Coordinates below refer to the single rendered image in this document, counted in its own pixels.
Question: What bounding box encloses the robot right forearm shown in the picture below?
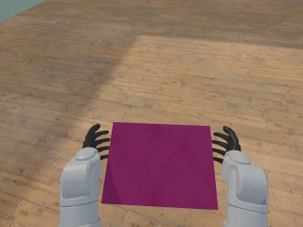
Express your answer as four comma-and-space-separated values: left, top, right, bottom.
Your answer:
221, 150, 269, 227

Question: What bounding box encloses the carton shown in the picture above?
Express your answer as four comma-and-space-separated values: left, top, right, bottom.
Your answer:
101, 122, 219, 210

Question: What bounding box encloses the robot left forearm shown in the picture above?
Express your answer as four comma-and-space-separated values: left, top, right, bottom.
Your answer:
58, 147, 102, 227

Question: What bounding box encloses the left robot hand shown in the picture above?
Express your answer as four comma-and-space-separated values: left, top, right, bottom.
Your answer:
82, 124, 111, 160

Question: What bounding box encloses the right robot hand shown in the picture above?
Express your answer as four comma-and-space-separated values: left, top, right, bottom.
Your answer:
211, 126, 241, 164

